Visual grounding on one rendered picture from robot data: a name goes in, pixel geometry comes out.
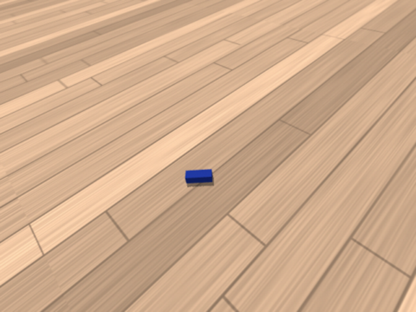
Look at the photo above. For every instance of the carton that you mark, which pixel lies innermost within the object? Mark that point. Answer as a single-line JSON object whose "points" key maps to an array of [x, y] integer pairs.
{"points": [[199, 176]]}

